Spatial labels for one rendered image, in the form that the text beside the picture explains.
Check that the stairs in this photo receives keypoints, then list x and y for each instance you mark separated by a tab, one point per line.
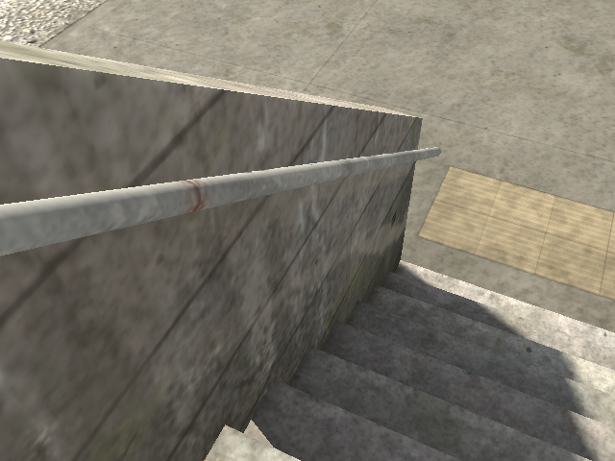
433	368

